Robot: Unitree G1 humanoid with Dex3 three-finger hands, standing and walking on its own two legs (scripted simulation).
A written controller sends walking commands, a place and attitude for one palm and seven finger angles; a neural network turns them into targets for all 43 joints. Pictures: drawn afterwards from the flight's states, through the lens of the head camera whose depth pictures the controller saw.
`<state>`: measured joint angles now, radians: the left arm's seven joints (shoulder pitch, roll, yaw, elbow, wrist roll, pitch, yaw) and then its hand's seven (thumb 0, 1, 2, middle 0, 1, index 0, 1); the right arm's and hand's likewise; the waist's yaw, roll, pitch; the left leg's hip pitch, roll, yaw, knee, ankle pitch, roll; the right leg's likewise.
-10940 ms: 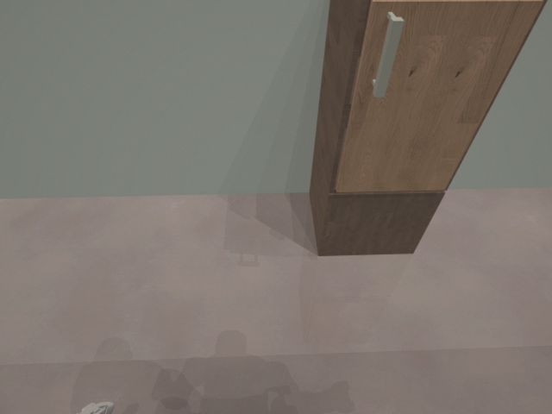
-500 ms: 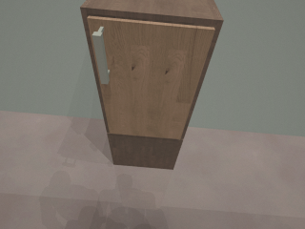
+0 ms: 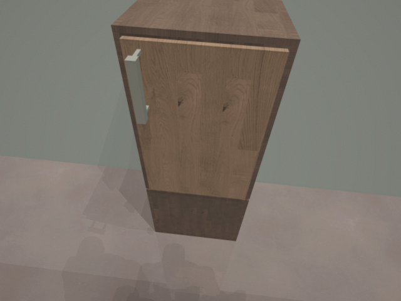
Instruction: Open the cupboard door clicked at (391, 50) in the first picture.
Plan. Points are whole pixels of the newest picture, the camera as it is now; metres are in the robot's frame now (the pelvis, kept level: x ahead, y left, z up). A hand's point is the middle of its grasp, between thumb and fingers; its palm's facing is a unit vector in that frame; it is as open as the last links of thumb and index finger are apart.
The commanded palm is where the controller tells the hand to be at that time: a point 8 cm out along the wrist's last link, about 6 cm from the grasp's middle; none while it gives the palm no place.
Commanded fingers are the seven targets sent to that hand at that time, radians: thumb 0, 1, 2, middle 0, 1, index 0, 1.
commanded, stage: look again from close up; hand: left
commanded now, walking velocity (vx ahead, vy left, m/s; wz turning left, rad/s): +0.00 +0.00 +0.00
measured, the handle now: (140, 88) +0.56 +0.20 +0.15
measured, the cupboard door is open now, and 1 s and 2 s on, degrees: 0 0 0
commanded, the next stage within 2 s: raise the hand with hooked fingers in 0.10 s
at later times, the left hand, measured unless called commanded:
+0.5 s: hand (76, 278) +0.15 +0.22 +0.04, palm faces +0.03 -1.00 -0.07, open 8.0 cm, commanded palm +0.07 +0.29 -0.02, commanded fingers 0.00 0.53 0.74 -0.23 -0.54 -0.23 -0.54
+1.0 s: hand out of the picture +0.11 +0.27 +0.03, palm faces -0.06 -1.00 -0.05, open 10.9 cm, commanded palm +0.08 +0.32 +0.05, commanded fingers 0.00 -0.06 0.49 -0.27 -0.92 -0.27 -0.92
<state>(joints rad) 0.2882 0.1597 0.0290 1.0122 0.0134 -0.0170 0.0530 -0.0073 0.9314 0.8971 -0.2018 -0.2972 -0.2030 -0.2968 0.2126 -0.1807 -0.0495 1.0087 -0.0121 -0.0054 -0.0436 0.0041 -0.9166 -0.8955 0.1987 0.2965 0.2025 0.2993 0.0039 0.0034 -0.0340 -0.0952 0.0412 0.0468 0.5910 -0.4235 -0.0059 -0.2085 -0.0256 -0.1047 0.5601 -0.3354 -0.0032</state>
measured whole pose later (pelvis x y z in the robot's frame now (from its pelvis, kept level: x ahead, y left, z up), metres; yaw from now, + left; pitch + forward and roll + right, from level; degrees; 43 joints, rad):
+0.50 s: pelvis -0.12 +0.02 -0.03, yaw +2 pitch +4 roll +1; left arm 0.12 0.27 0.21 0.26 -0.23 -0.41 -0.24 0.00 0.74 0.83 -0.21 -0.40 -0.21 -0.40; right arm 0.27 -0.20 0.03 0.63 0.03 -0.28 -0.02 0.01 -0.90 -0.90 0.21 0.30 0.21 0.30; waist -0.05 -0.03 -0.07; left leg -0.48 -0.03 0.06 0.79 -0.39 0.04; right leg -0.60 -0.04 -0.04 0.79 -0.32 -0.02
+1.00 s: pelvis -0.15 +0.02 -0.04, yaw +6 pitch +3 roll -2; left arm 0.00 0.42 0.27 0.26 -0.31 -0.08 -0.49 0.00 0.16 0.58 -0.26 -0.77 -0.26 -0.77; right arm 0.26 -0.24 0.10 0.51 0.06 -0.25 -0.10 0.01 -0.90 -0.90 0.21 0.30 0.21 0.30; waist -0.02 0.03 -0.03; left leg -0.59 -0.03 -0.02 0.94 -0.41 0.04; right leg -0.65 0.04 -0.02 0.87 -0.35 -0.01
